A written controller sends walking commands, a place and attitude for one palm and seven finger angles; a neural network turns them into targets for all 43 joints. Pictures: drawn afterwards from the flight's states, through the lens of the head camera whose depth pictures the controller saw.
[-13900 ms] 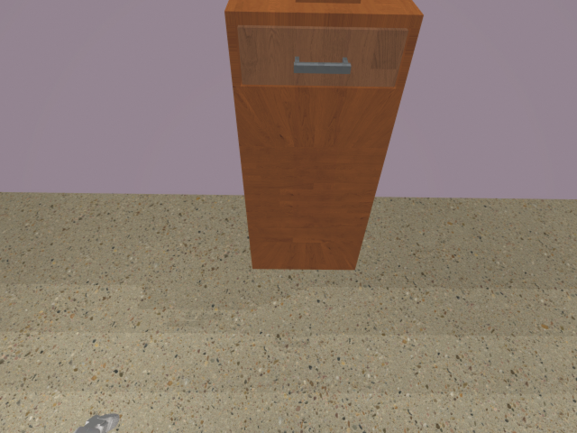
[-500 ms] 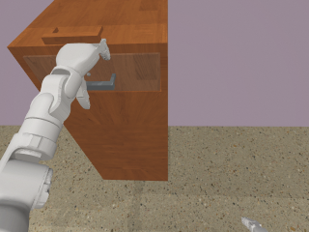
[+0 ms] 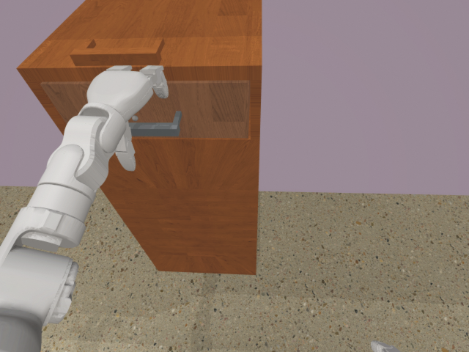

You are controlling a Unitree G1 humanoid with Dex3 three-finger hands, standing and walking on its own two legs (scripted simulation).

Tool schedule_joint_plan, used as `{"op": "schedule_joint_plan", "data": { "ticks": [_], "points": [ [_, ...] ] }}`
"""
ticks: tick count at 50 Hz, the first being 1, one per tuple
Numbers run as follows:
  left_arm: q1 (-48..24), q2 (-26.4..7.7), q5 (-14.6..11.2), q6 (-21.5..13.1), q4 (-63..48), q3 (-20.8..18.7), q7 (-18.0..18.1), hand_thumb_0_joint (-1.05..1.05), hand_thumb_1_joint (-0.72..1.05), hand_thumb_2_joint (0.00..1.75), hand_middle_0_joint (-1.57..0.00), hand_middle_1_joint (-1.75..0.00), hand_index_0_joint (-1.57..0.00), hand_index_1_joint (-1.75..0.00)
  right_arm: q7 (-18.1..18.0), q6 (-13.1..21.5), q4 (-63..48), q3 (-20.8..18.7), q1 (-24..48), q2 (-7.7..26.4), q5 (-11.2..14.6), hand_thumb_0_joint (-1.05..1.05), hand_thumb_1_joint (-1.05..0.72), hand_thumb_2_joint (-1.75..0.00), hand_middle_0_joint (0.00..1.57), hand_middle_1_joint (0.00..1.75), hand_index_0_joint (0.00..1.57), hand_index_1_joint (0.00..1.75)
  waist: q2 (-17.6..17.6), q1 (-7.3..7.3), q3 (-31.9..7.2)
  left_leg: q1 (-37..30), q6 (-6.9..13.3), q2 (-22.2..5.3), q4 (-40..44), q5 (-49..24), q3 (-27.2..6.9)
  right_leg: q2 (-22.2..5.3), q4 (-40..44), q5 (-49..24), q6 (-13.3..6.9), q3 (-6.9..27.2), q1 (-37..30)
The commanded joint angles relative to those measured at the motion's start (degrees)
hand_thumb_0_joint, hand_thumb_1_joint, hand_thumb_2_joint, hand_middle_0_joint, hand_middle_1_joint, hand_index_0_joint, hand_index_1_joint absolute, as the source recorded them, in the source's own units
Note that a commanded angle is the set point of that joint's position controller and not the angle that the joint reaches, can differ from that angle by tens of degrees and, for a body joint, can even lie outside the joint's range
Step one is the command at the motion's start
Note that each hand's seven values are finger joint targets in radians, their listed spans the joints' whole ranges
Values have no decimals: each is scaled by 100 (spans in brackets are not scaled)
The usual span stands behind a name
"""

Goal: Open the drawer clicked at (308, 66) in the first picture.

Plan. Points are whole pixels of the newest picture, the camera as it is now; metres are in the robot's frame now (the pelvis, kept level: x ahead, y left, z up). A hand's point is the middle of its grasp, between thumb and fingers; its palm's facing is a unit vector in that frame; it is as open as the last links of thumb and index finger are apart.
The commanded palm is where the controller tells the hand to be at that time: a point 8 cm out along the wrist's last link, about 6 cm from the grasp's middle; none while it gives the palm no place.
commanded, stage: move the hooked fingers above the handle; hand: left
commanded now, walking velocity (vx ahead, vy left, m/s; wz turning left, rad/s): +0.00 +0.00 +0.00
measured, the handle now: (147, 122) +0.50 +0.20 +0.12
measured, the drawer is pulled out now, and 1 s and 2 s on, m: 0.00 0.00 0.00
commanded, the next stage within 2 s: lower the fingers behind the handle in 0.86 s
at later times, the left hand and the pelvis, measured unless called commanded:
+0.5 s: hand (136, 121) +0.43 +0.19 +0.17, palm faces +0.01 -0.02 -1.00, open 13.8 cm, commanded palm +0.42 +0.21 +0.24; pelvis +0.00 -0.01 +0.00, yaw +1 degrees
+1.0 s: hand (120, 118) +0.43 +0.21 +0.18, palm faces +0.03 -0.02 -1.00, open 13.8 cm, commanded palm +0.42 +0.22 +0.24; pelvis +0.00 -0.01 +0.00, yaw +0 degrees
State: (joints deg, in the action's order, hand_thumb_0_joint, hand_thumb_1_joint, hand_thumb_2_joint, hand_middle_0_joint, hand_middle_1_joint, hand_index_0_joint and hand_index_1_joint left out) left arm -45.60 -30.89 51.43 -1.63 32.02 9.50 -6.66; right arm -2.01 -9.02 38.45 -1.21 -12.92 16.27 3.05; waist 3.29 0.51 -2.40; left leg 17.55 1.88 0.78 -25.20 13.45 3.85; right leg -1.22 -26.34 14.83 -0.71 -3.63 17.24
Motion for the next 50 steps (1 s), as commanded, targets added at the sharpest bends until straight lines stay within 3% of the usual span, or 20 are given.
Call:
{"op": "schedule_joint_plan", "data": {
  "ticks": [1,4,8,12,15,17,19,21,28,29,30,33,35,36,40,41,43,46,48,50],
  "points": [
    [-3033,-1694,-11,76,-1048,-1103,446,0,-50,30,-30,-120,-30,-120,25,188,-605,-166,255,661,-49,0,-90,-90,20,30,20,30,-52,17,-2313,-1123,5,-21,6,-2467,-361,138,89,-1875,-185,235,-753],
    [-2706,-1731,24,352,-392,-1133,439,0,-50,30,-30,-120,-30,-120,15,118,-558,-95,334,698,-19,0,-90,-90,20,30,20,30,-332,56,-1900,-689,4,-5,138,-2088,-253,116,131,-1838,-159,215,-859],
    [-2785,-2142,141,394,-774,-1391,395,0,-50,30,-30,-120,-30,-120,-18,85,-662,-79,475,713,-22,0,-90,-90,20,30,20,30,-365,144,-2260,-707,45,2,149,-2252,-210,73,86,-2133,-142,284,-1232],
    [-2519,-1707,86,320,-1132,-1043,198,0,-50,30,-30,-120,-30,-120,-9,93,-764,-126,533,675,-3,0,-90,-90,20,30,20,30,-380,40,-2255,-930,99,-8,90,-2331,-220,62,105,-2266,-115,313,-1159],
    [-2436,-1109,-102,235,-1491,-546,-27,0,-50,30,-30,-120,-30,-120,8,112,-860,-160,547,643,30,0,-90,-90,20,30,20,30,-306,-82,-2058,-1200,108,-14,76,-2276,-263,66,203,-2060,-114,300,-866],
    [-2365,-1467,-126,194,-1518,-828,-48,0,-50,30,-30,-120,-30,-120,-7,115,-837,-141,535,670,19,0,-90,-90,20,30,20,30,-272,-40,-2005,-1124,107,23,64,-2165,-289,85,196,-2060,-112,314,-883],
    [-2558,-1185,-142,174,-1414,-588,-59,0,-50,30,-30,-120,-30,-120,-31,121,-788,-116,536,635,32,0,-90,-90,20,30,20,30,-341,-115,-1782,-1053,97,36,90,-1884,-274,79,259,-1852,-99,293,-707],
    [-2675,-1392,-122,157,-1162,-769,23,0,-50,30,-30,-120,-30,-120,-51,144,-699,-100,503,666,40,0,-90,-90,20,30,20,30,-417,-109,-1644,-919,82,43,124,-1664,-279,82,298,-1611,-101,281,-642],
    [-3113,-1917,78,61,-752,-1209,361,0,-50,30,-30,-120,-30,-120,-85,191,-597,-78,424,627,-37,0,-90,-90,20,30,20,30,-191,36,-2213,-794,56,64,71,-1960,-235,58,126,-1935,-136,312,-1033],
    [-3125,-1770,87,82,-770,-1058,360,0,-50,30,-30,-120,-30,-120,-79,190,-625,-77,445,616,-46,0,-90,-90,20,30,20,30,-136,28,-2329,-840,63,76,44,-2046,-214,47,104,-2062,-129,331,-1077],
    [-3099,-1924,108,90,-752,-1193,356,0,-50,30,-30,-120,-30,-120,-64,184,-622,-97,414,649,-44,0,-90,-90,20,30,20,30,-194,37,-2436,-825,55,66,37,-2154,-230,49,86,-2146,-141,327,-1186],
    [-2744,-1655,61,182,-700,-993,232,0,-50,30,-30,-120,-30,-120,-24,146,-694,-109,453,658,-26,0,-90,-90,20,30,20,30,-314,40,-2275,-767,76,44,43,-2157,-197,27,74,-2312,-111,329,-1178],
    [-2580,-1950,-64,140,-1015,-1296,168,0,-50,30,-30,-120,-30,-120,-34,125,-777,-128,545,701,-21,0,-90,-90,20,30,20,30,-506,116,-2378,-765,108,66,43,-2277,-165,10,65,-2573,-96,366,-1439],
    [-2618,-1965,-66,119,-1160,-1285,152,0,-50,30,-30,-120,-30,-120,-29,118,-793,-118,568,682,-16,0,-90,-90,20,30,20,30,-389,121,-2359,-765,114,75,58,-2267,-165,3,51,-2598,-89,369,-1432],
    [-2269,-1721,-127,97,-1266,-1174,78,0,-50,30,-30,-120,-30,-120,-6,100,-806,-145,592,671,1,0,-90,-90,20,30,20,30,-533,93,-2069,-791,119,47,57,-2275,-176,23,112,-2508,-93,347,-1276],
    [-2225,-1912,-117,94,-1192,-1332,81,0,-50,30,-30,-120,-30,-120,-8,100,-777,-133,561,706,3,0,-90,-90,20,30,20,30,-541,101,-1996,-725,119,45,73,-2149,-180,28,118,-2440,-81,350,-1246],
    [-2281,-1824,-119,100,-1111,-1216,71,0,-50,30,-30,-120,-30,-120,-30,95,-755,-122,570,693,12,0,-90,-90,20,30,20,30,-445,63,-1849,-688,113,58,103,-1940,-165,32,165,-2213,-80,356,-1124],
    [-2437,-1734,-47,79,-1293,-1096,104,0,-50,30,-30,-120,-30,-120,-15,116,-757,-139,567,678,11,0,-90,-90,20,30,20,30,-226,36,-1972,-835,100,49,69,-2017,-200,54,155,-2075,-106,345,-1009],
    [-2467,-1748,-22,86,-1258,-1107,126,0,-50,30,-30,-120,-30,-120,-17,127,-728,-149,510,684,3,0,-90,-90,20,30,20,30,-212,11,-2005,-870,90,35,57,-2033,-238,70,145,-2027,-119,318,-944],
    [-2339,-1485,-83,98,-1199,-905,86,0,-50,30,-30,-120,-30,-120,-15,130,-751,-165,493,683,12,0,-90,-90,20,30,20,30,-343,-18,-2038,-910,95,49,38,-1994,-240,69,172,-1965,-116,328,-923]
  ]
}}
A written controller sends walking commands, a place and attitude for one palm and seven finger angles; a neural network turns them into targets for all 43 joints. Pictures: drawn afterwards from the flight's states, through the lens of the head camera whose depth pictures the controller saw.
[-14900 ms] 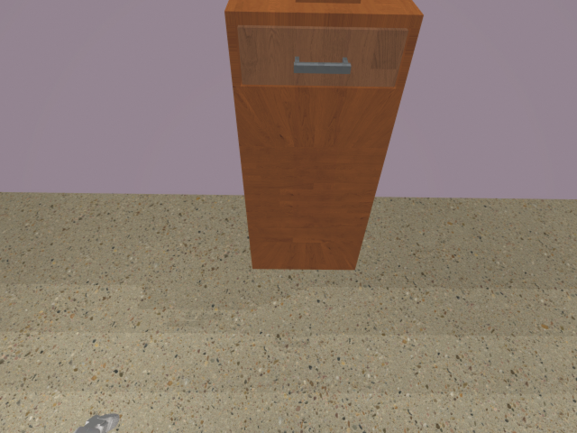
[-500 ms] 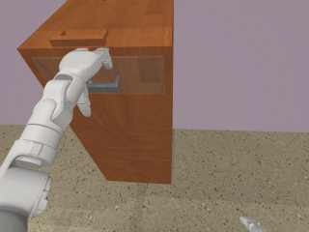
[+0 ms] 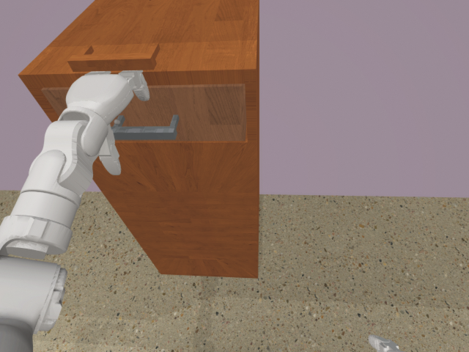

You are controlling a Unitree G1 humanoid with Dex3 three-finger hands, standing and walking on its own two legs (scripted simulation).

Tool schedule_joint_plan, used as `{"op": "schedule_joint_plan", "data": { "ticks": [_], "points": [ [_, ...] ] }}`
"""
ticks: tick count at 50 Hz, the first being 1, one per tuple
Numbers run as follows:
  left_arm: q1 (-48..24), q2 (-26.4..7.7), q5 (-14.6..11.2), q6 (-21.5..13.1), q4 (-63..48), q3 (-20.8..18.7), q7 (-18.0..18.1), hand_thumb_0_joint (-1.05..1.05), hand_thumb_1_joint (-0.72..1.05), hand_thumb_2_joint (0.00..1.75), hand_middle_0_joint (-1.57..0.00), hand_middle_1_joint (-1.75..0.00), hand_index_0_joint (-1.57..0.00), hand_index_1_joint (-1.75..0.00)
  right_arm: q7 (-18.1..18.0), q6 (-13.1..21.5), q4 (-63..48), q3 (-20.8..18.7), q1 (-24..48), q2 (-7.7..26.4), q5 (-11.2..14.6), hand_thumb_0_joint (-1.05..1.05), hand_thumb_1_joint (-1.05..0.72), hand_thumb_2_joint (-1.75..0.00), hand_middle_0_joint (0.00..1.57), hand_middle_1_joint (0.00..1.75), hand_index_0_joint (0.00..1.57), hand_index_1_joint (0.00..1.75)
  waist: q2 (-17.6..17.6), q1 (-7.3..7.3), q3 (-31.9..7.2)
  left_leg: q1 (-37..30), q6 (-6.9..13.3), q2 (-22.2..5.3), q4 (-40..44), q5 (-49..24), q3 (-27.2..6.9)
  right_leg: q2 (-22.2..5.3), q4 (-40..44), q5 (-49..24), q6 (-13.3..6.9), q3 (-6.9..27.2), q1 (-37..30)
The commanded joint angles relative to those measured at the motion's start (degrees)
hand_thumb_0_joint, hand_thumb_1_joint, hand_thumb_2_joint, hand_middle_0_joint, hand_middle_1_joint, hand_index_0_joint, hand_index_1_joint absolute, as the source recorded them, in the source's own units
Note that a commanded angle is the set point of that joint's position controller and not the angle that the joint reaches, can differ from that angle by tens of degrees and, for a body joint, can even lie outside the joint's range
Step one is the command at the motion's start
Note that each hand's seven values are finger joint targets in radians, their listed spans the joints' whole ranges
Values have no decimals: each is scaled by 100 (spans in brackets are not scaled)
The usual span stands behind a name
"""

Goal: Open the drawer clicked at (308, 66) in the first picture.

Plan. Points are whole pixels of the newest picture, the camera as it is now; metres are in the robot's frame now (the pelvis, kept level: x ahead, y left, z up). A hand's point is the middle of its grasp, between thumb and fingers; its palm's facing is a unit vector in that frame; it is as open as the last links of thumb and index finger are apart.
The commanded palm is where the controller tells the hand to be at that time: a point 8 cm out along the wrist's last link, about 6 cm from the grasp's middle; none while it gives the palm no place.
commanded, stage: lower the fingers behind the handle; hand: left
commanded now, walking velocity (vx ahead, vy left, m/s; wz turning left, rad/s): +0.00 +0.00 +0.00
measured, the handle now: (145, 126) +0.49 +0.21 +0.12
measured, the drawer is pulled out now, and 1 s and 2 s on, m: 0.00 0.00 0.00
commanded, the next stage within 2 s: close the thumb around the handle in 1.56 s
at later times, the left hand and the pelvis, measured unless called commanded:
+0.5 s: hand (124, 134) +0.44 +0.23 +0.14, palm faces +0.01 -0.02 -1.00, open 13.8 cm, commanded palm +0.42 +0.23 +0.20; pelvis +0.00 +0.01 +0.00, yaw -1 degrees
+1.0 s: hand (141, 142) +0.45 +0.21 +0.12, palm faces +0.01 -0.03 -1.00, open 13.8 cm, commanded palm +0.43 +0.22 +0.17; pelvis +0.00 +0.00 -0.01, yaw -1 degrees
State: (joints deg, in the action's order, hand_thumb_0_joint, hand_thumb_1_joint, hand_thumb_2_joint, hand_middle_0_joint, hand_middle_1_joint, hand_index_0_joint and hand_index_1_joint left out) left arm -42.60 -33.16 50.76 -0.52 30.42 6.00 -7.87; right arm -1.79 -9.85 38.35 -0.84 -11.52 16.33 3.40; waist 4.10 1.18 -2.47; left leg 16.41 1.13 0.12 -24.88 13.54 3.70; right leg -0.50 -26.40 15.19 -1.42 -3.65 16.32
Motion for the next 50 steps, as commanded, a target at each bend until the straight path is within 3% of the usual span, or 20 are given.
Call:
{"op": "schedule_joint_plan", "data": {
  "ticks": [1,4,6,7,11,15,18,20,24,27,28,30,32,36,39,42,44,46,47,50],
  "points": [
    [-2567,-1259,8,15,-787,-553,200,0,-50,30,-30,-120,-30,-120,-51,201,-685,-192,333,689,-8,0,-90,-90,20,30,20,30,-450,-130,-1850,-709,168,100,22,-1844,-215,2,193,-1880,-29,309,-702],
    [-2630,-1150,0,-7,-784,-428,171,0,-50,30,-30,-120,-30,-120,-62,206,-707,-183,312,689,-12,0,-90,-90,20,30,20,30,-431,-134,-1774,-738,164,99,27,-1753,-237,9,219,-1747,-39,303,-575],
    [-2686,-1282,43,-71,-763,-531,186,0,-50,30,-30,-120,-30,-120,-80,204,-707,-176,299,695,-15,0,-90,-90,20,30,20,30,-416,-122,-1863,-693,166,110,4,-1791,-248,11,185,-1779,-48,304,-623],
    [-2881,-1126,51,-126,-893,-384,205,0,-50,30,-30,-120,-30,-120,-77,211,-715,-179,281,674,-27,0,-90,-90,20,30,20,30,-376,-160,-1905,-765,164,105,-13,-1848,-264,15,163,-1799,-52,290,-558],
    [-2786,-1275,53,-322,-1319,-621,376,0,-50,30,-30,-120,-30,-120,-48,240,-759,-224,229,634,-81,0,-90,-90,20,30,20,30,-134,-45,-2367,-1019,151,81,-123,-2425,-301,46,31,-2073,-82,285,-645],
    [-2514,-1320,30,-256,-822,-804,573,0,-50,30,-30,-120,-30,-120,-34,207,-667,-211,203,647,-89,0,-90,-90,20,30,20,30,-445,-15,-2037,-723,120,66,-79,-2233,-254,65,62,-1942,-79,241,-617],
    [-2589,-1269,153,-119,-473,-735,709,0,-50,30,-30,-120,-30,-120,-37,192,-590,-184,188,638,-82,0,-90,-90,20,30,20,30,-361,-30,-1838,-595,101,38,-43,-2053,-234,79,49,-1744,-89,210,-431],
    [-2591,-1332,254,-74,-521,-740,749,0,-50,30,-30,-120,-30,-120,-32,184,-600,-207,181,671,-97,0,-90,-90,20,30,20,30,-337,-17,-2111,-632,100,45,-71,-2187,-227,75,19,-1842,-100,244,-578],
    [-2556,-1012,254,-78,-981,-470,717,0,-50,30,-30,-120,-30,-120,-3,190,-673,-281,110,634,-108,0,-90,-90,20,30,20,30,-260,-94,-2513,-974,135,14,-217,-2591,-270,78,-68,-2137,-78,278,-572],
    [-2354,-703,155,-111,-956,-221,603,0,-50,30,-30,-120,-30,-120,1,162,-690,-290,93,638,-75,0,-90,-90,20,30,20,30,-346,-178,-2212,-958,136,7,-205,-2482,-309,97,-28,-1988,-60,235,-359],
    [-2266,-734,134,-103,-740,-272,590,0,-50,30,-30,-120,-30,-120,-11,158,-653,-285,84,642,-66,0,-90,-90,20,30,20,30,-394,-187,-1958,-857,137,6,-180,-2245,-297,101,13,-1836,-64,226,-258],
    [-2230,-1008,136,-142,-637,-498,603,0,-50,30,-30,-120,-30,-120,-48,149,-635,-268,55,689,-75,0,-90,-90,20,30,20,30,-487,-134,-1889,-729,142,25,-138,-2076,-285,101,43,-1737,-83,229,-322],
    [-2333,-1185,194,-226,-629,-667,681,0,-50,30,-30,-120,-30,-120,-71,153,-619,-254,41,660,-82,0,-90,-90,20,30,20,30,-458,-88,-1984,-625,155,60,-152,-2060,-266,98,-19,-1828,-84,243,-421],
    [-2590,-1016,293,-355,-582,-548,897,0,-50,30,-30,-120,-30,-120,-67,173,-577,-260,-27,612,-99,0,-90,-90,20,30,20,30,-263,-126,-2006,-637,120,48,-208,-2116,-287,119,-97,-1734,-106,221,-230],
    [-2623,-923,336,-392,-670,-518,1080,0,-50,30,-30,-120,-30,-120,-38,207,-575,-309,-83,582,-132,0,-90,-90,20,30,20,30,-71,-106,-2291,-796,103,41,-301,-2365,-277,131,-175,-1863,-115,238,-219],
    [-2453,-1224,367,-306,-311,-823,1204,0,-50,30,-30,-120,-30,-120,-56,200,-523,-302,-130,619,-144,0,-90,-90,20,30,20,30,-320,-71,-2332,-535,128,58,-306,-2198,-208,120,-193,-1970,-91,270,-421],
    [-2405,-1031,392,-206,7,-647,1209,0,-50,30,-30,-120,-30,-120,-71,186,-490,-289,-110,621,-128,0,-90,-90,20,30,20,30,-485,-146,-2108,-358,146,66,-293,-1969,-145,102,-161,-1946,-64,275,-371],
    [-2277,-1196,444,-171,34,-762,1193,0,-50,30,-30,-120,-30,-120,-81,176,-524,-292,-121,649,-124,0,-90,-90,20,30,20,30,-455,-90,-2246,-298,155,77,-301,-2072,-123,91,-196,-2116,-67,307,-533],
    [-2286,-1042,444,-135,66,-617,1180,0,-50,30,-30,-120,-30,-120,-91,161,-522,-293,-110,634,-127,0,-90,-90,20,30,20,30,-485,-127,-2211,-308,165,84,-318,-2037,-98,86,-191,-2150,-52,306,-497],
    [-2093,-1135,476,-76,411,-694,1124,0,-50,30,-30,-120,-30,-120,-117,125,-513,-273,-119,667,-113,0,-90,-90,20,30,20,30,-671,-126,-2006,-92,172,91,-298,-1839,-69,67,-144,-2096,-39,341,-542]
  ]
}}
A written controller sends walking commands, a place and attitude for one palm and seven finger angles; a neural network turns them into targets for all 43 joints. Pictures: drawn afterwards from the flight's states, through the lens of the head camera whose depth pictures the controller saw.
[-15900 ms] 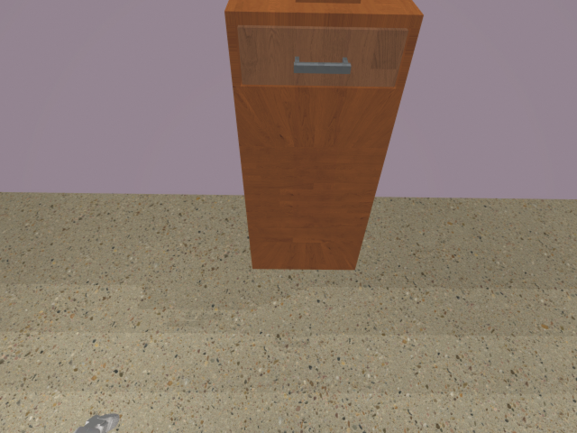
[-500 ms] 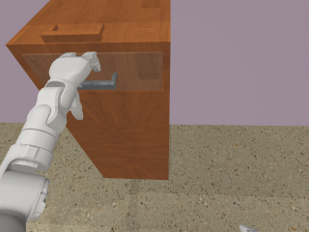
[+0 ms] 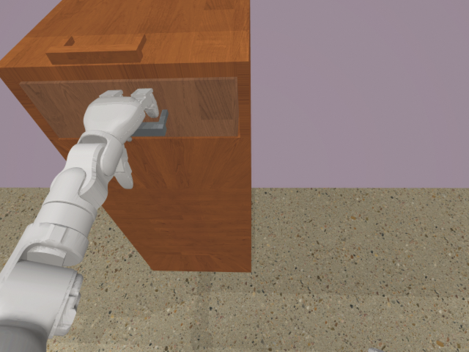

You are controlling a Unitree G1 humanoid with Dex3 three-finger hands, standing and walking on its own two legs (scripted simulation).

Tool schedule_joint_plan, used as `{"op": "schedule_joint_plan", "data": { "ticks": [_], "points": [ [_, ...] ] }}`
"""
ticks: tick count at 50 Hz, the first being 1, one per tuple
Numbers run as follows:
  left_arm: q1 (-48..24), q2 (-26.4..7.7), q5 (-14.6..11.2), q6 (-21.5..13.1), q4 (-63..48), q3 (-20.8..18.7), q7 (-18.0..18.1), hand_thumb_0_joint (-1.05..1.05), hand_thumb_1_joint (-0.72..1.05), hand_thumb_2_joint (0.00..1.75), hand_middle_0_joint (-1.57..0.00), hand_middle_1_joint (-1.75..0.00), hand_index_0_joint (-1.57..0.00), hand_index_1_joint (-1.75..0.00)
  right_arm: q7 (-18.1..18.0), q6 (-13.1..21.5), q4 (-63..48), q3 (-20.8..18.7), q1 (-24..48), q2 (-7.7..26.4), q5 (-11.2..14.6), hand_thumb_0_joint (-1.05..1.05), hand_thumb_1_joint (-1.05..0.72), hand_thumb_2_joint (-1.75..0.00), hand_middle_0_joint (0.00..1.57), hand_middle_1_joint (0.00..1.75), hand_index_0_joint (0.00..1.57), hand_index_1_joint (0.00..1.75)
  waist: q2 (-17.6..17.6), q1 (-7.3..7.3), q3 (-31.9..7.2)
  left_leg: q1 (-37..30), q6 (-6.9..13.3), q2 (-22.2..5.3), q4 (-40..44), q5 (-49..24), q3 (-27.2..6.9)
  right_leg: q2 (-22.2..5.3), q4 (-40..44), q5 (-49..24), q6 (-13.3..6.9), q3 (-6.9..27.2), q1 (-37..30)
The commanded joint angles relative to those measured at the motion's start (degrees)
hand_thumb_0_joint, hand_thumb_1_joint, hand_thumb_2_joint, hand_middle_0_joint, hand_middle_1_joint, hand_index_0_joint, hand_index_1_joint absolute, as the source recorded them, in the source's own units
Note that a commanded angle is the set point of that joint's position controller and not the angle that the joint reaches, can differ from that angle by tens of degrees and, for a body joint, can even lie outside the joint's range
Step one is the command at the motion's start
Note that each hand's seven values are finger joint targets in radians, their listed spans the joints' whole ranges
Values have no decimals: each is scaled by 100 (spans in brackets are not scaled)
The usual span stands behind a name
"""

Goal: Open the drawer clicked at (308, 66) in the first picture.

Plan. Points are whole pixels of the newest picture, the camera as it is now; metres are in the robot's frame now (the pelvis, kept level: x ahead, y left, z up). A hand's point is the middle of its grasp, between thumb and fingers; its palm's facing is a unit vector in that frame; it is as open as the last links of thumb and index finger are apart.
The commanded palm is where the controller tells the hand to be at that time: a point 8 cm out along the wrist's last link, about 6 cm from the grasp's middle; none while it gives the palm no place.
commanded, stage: lower the fingers behind the handle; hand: left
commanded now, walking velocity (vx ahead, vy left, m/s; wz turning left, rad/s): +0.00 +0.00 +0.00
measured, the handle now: (132, 122) +0.49 +0.22 +0.12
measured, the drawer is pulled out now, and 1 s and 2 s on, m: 0.00 0.00 0.04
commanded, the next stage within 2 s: close the thumb around the handle in 0.56 s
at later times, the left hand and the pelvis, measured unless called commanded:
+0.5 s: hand (122, 149) +0.44 +0.23 +0.10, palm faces -0.01 -0.03 -1.00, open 13.8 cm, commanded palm +0.42 +0.24 +0.16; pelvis +0.00 +0.00 +0.00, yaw +0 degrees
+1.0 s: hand (125, 149) +0.44 +0.23 +0.10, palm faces -0.02 -0.02 -1.00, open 10.6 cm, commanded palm +0.42 +0.22 +0.16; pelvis +0.00 +0.01 +0.00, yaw +0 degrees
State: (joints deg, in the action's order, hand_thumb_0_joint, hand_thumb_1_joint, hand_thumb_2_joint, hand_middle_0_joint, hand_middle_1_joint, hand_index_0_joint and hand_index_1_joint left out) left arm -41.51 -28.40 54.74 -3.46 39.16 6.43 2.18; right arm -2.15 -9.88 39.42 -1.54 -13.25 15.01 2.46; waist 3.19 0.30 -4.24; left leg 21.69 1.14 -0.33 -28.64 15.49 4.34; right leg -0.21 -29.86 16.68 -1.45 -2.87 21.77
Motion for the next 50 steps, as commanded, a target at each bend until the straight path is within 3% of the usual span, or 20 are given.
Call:
{"op": "schedule_joint_plan", "data": {
  "ticks": [1,3,5,8,13,15,17,18,20,21,24,27,30,31,33,37,41,43,48,50],
  "points": [
    [-2162,-1597,58,222,-358,-714,94,0,-50,30,-30,-120,-30,-120,-95,125,-630,-186,54,792,-9,0,-90,-90,20,30,20,30,-645,-47,-1692,-522,178,136,100,-1900,-125,29,215,-2189,-19,259,-1068],
    [-2148,-1518,76,228,-227,-598,39,0,-50,30,-30,-120,-30,-120,-119,122,-652,-170,66,801,5,0,-90,-90,20,30,20,30,-652,-79,-1519,-414,183,146,111,-1687,-93,16,253,-2028,-4,277,-974],
    [-2063,-1820,132,199,-41,-818,19,0,-50,30,-30,-120,-30,-120,-151,116,-643,-170,22,836,-11,0,-90,-90,20,30,20,30,-770,-42,-1554,-290,189,154,89,-1571,-81,1,262,-1967,4,330,-1086],
    [-2090,-1742,155,161,199,-672,-49,0,-50,30,-30,-120,-30,-120,-200,127,-671,-140,3,831,18,0,-90,-90,20,30,20,30,-758,-135,-1288,-41,190,168,70,-1256,-48,-24,281,-1755,32,368,-935],
    [-2634,-2006,80,-566,-1197,-979,29,0,-50,30,-30,-120,-30,-120,-214,204,-790,-310,-147,732,-71,0,-90,-90,20,30,20,30,93,-75,-2533,-716,239,217,-142,-1951,-128,2,42,-2459,-20,449,-1265],
    [-2390,-2020,4,-623,-1030,-1100,118,0,-50,30,-30,-120,-30,-120,-200,206,-732,-317,-223,744,-80,0,-90,-90,20,30,20,30,-133,-111,-2444,-650,231,205,-202,-2073,-159,24,11,-2574,-9,404,-1215],
    [-2206,-1666,-79,-558,-754,-892,205,0,-50,30,-30,-120,-30,-120,-163,209,-685,-313,-194,752,-43,0,-90,-90,20,30,20,30,-362,-172,-1883,-495,220,186,-152,-1801,-153,49,81,-2241,11,336,-849],
    [-2246,-1737,-69,-524,-667,-947,257,0,-50,30,-30,-120,-30,-120,-149,218,-641,-317,-197,781,-28,0,-90,-90,20,30,20,30,-341,-178,-1721,-434,206,170,-123,-1696,-156,53,108,-2068,2,316,-723],
    [-2353,-1724,-3,-444,-721,-888,352,0,-50,30,-30,-120,-30,-120,-125,221,-627,-329,-193,807,-45,0,-90,-90,20,30,20,30,-270,-170,-1870,-510,206,172,-145,-1806,-142,57,98,-2061,-21,333,-728],
    [-2449,-1962,62,-413,-824,-1068,412,0,-50,30,-30,-120,-30,-120,-114,218,-594,-345,-233,812,-49,0,-90,-90,20,30,20,30,-103,-107,-2104,-581,194,169,-156,-1932,-157,72,45,-2128,-35,325,-788],
    [-2462,-1678,100,-310,-1015,-837,461,0,-50,30,-30,-120,-30,-120,-69,217,-601,-373,-227,781,-51,0,-90,-90,20,30,20,30,-40,-137,-2296,-781,188,161,-207,-2247,-180,101,-9,-2358,-58,288,-822],
    [-2412,-1415,24,-223,-1156,-637,426,0,-50,30,-30,-120,-30,-120,-44,198,-623,-388,-209,778,-41,0,-90,-90,20,30,20,30,-78,-178,-2281,-954,196,142,-192,-2350,-223,125,14,-2315,-55,243,-730],
    [-2345,-1502,24,-154,-1197,-726,407,0,-50,30,-30,-120,-30,-120,-41,175,-617,-375,-164,807,-44,0,-90,-90,20,30,20,30,-217,-151,-2260,-1024,185,109,-155,-2462,-270,137,24,-2243,-68,212,-724],
    [-2407,-1417,31,-143,-1326,-647,413,0,-50,30,-30,-120,-30,-120,-26,178,-636,-370,-134,779,-38,0,-90,-90,20,30,20,30,-76,-125,-2300,-1084,174,108,-152,-2543,-272,135,0,-2265,-70,203,-700],
    [-2199,-1357,37,-43,-1156,-659,429,0,-50,30,-30,-120,-30,-120,-13,166,-644,-349,-76,767,-31,0,-90,-90,20,30,20,30,-172,-98,-2057,-1027,156,85,-103,-2417,-279,148,30,-2087,-75,163,-606],
    [-2293,-1497,109,143,-693,-740,445,0,-28,40,-32,-122,-32,-122,-60,155,-646,-255,11,778,-20,0,-90,-90,20,30,20,30,-471,-72,-1705,-709,162,87,34,-1940,-225,113,101,-1808,-66,165,-653],
    [-2472,-1667,200,131,-761,-823,428,0,-5,49,-33,-125,-33,-125,-94,184,-684,-244,2,768,-36,0,-90,-90,20,30,20,30,-312,-30,-2035,-792,167,95,22,-2008,-225,96,67,-1866,-80,211,-812],
    [-2512,-1325,183,98,-921,-554,383,0,6,54,-34,-126,-34,-126,-90,207,-717,-274,-29,730,-44,0,-90,-90,20,30,20,30,-205,-100,-2121,-994,167,85,-34,-2193,-235,111,59,-1962,-80,190,-707],
    [-2553,-1004,109,-8,-1226,-277,264,0,34,66,-36,-129,-36,-129,-53,220,-706,-324,-88,733,-49,0,-90,-90,20,30,20,30,-84,-195,-2125,-1294,143,52,-119,-2505,-328,138,59,-1954,-76,163,-440],
    [-2420,-1075,66,-25,-1333,-359,258,0,45,71,-37,-130,-37,-130,-36,216,-715,-332,-94,747,-49,0,-90,-90,20,30,20,30,-138,-161,-2177,-1327,133,56,-135,-2622,-363,147,60,-1966,-89,160,-494]
  ]
}}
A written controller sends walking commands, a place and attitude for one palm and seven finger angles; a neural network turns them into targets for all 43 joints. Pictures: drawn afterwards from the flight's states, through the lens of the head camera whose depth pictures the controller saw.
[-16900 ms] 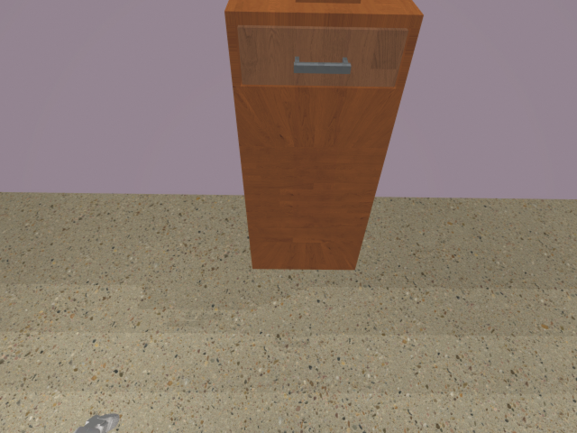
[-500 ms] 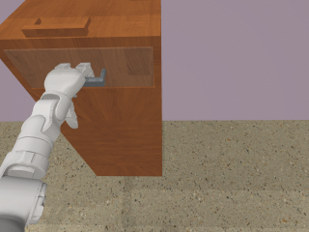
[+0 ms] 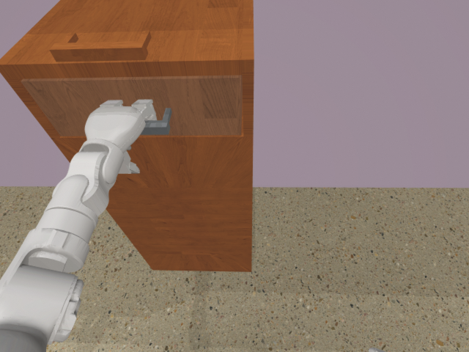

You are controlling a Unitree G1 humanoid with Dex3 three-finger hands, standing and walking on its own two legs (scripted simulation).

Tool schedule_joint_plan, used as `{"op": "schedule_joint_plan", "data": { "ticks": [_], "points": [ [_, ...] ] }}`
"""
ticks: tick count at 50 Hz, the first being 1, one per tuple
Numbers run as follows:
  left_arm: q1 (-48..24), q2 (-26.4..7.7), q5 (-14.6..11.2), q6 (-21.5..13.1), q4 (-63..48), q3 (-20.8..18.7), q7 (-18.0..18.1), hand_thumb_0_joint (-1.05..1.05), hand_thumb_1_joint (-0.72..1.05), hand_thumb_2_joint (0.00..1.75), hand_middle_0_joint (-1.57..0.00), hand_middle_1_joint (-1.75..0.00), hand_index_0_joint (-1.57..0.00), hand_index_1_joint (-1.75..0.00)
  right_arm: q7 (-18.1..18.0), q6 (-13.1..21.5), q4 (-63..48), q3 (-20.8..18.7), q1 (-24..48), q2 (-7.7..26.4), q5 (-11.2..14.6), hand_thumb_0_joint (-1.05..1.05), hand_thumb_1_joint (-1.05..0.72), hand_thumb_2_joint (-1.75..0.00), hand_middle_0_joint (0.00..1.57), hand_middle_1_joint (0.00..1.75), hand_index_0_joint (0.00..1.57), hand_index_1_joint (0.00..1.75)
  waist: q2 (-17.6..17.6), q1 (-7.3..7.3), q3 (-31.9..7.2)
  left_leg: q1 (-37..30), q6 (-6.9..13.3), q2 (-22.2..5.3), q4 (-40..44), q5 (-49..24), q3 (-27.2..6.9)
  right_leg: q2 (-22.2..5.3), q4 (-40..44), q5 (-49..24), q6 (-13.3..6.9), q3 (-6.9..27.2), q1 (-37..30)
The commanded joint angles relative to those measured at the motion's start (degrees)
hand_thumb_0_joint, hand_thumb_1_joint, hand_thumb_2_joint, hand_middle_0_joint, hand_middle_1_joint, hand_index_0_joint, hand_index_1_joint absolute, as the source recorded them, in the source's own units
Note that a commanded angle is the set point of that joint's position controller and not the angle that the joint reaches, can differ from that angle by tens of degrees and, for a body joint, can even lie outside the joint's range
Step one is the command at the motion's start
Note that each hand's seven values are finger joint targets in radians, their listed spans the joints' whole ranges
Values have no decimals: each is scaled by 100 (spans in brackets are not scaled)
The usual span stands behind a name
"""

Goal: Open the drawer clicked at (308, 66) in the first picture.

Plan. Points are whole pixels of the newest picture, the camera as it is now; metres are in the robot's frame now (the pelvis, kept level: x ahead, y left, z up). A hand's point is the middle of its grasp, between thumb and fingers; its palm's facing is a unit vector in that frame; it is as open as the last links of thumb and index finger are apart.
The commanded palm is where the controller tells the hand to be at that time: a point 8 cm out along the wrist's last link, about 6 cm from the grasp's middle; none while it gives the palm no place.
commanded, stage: close the thumb around the handle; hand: left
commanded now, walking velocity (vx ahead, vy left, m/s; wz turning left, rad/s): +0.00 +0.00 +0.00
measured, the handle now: (135, 120) +0.49 +0.21 +0.13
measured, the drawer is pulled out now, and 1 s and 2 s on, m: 0.00 0.04 0.14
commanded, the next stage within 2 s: pull the drawer open in 0.36 s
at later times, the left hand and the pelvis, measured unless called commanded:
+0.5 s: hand (134, 149) +0.44 +0.21 +0.10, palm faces -0.04 -0.02 -1.00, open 5.3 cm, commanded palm +0.41 +0.22 +0.17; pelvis +0.00 -0.01 +0.00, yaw +0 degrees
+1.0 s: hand (130, 167) +0.39 +0.20 +0.10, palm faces +0.02 -0.07 -1.00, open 5.4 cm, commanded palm +0.37 +0.22 +0.17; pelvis +0.02 +0.00 +0.00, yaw -1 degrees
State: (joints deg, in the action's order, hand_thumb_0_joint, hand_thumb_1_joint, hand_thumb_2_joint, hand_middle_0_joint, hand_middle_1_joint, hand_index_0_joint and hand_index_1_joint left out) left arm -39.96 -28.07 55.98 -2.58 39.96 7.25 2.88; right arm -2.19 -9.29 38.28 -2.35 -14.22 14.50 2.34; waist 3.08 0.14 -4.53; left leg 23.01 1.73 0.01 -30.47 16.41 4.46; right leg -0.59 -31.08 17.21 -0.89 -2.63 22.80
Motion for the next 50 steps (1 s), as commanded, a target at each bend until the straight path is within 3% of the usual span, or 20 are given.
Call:
{"op": "schedule_joint_plan", "data": {
  "ticks": [1,5,8,15,20,23,27,29,30,34,38,43,47,48,50],
  "points": [
    [-2664,-1045,-73,-110,-1386,-394,194,0,51,73,-37,-131,-37,-131,-36,151,-569,-254,13,782,-35,0,-90,-90,20,30,20,30,-93,-169,-2075,-1471,81,21,32,-2697,-358,177,185,-2050,-138,138,-533],
    [-2534,-1334,-70,-68,-1339,-697,281,0,73,83,-39,-133,-39,-133,-10,129,-542,-232,45,803,-36,0,-90,-90,20,30,20,30,-177,-47,-2050,-1293,55,47,69,-2696,-357,187,157,-2111,-166,129,-711],
    [-2441,-1350,-23,18,-1171,-757,381,0,90,90,-40,-135,-40,-135,-8,126,-536,-200,109,770,-34,0,-90,-90,20,30,20,30,-275,10,-1950,-1107,68,61,126,-2488,-305,178,154,-2089,-163,129,-791],
    [-2581,-1303,37,121,-1138,-600,323,0,90,90,-40,-135,-40,-135,-42,136,-572,-206,118,800,-31,0,-90,-90,20,30,20,30,-258,-78,-2110,-1090,107,104,123,-2337,-246,149,205,-2208,-140,202,-980],
    [-2722,-1485,-45,-70,-1270,-741,270,0,90,90,-40,-135,-40,-135,-106,167,-559,-212,71,794,-35,0,-90,-90,20,30,20,30,-309,-141,-2141,-1085,146,133,104,-2243,-239,131,239,-2306,-112,238,-1081],
    [-2653,-1464,-92,-146,-1215,-742,229,0,90,90,-40,-135,-40,-135,-126,174,-561,-195,64,779,-22,0,-90,-90,20,30,20,30,-308,-98,-2064,-1001,149,150,128,-2207,-220,120,232,-2385,-100,240,-1103],
    [-1894,-1831,-110,-240,-1467,-1204,232,0,90,90,-40,-135,-40,-135,-115,163,-654,-211,166,769,-48,0,-90,-90,20,30,20,30,-301,137,-2291,-904,157,175,118,-2493,-169,101,141,-2876,-97,286,-1523],
    [-1706,-1541,-159,-248,-1801,-1001,229,0,90,90,-40,-135,-40,-135,-68,163,-707,-225,233,750,-39,0,-90,-90,20,30,20,30,-239,128,-2268,-966,149,167,113,-2638,-148,95,139,-3059,-87,277,-1511],
    [-1484,-1672,-153,-250,-1902,-1165,236,0,90,90,-40,-135,-40,-135,-37,170,-730,-239,260,767,-42,0,-90,-90,20,30,20,30,-200,190,-2314,-992,138,148,107,-2838,-168,99,122,-3132,-105,277,-1575],
    [-587,-1596,-251,-104,-2690,-1267,293,0,90,90,-40,-135,-40,-135,82,192,-868,-275,429,749,-54,0,-90,-90,20,30,20,30,-85,325,-2440,-1169,132,133,94,-3280,-147,92,77,-3543,-67,296,-1737],
    [-200,-1521,-317,145,-3041,-1232,277,0,90,90,-40,-135,-40,-135,107,196,-916,-237,624,780,-15,0,-90,-90,20,30,20,30,-251,300,-2100,-1122,126,115,188,-3136,-137,108,146,-3424,-54,257,-1694],
    [182,-1657,-299,405,-3600,-1375,268,0,90,90,-40,-135,-40,-135,101,220,-928,-210,797,765,-24,0,-90,-90,20,30,20,30,-121,374,-2192,-1369,107,89,226,-3406,-146,106,180,-3455,-54,259,-1786],
    [752,-1535,-377,543,-3994,-1385,210,0,90,90,-40,-135,-40,-135,131,223,-977,-162,950,727,-31,0,-90,-90,20,30,20,30,-184,440,-2127,-1498,80,62,228,-3771,-194,104,177,-3582,-45,225,-1835],
    [841,-1457,-377,570,-4143,-1324,192,0,90,90,-40,-135,-40,-135,136,218,-993,-151,1004,719,-39,0,-90,-90,20,30,20,30,-187,444,-2125,-1559,76,54,235,-3898,-192,98,180,-3667,-36,228,-1839],
    [-440,-1311,-314,617,-3677,-942,190,0,90,90,-40,-135,-40,-135,53,226,-763,-123,882,767,-16,0,-90,-90,20,30,20,30,-197,93,-1728,-1583,59,31,220,-3457,-212,133,288,-3140,-53,176,-1319]
  ]
}}
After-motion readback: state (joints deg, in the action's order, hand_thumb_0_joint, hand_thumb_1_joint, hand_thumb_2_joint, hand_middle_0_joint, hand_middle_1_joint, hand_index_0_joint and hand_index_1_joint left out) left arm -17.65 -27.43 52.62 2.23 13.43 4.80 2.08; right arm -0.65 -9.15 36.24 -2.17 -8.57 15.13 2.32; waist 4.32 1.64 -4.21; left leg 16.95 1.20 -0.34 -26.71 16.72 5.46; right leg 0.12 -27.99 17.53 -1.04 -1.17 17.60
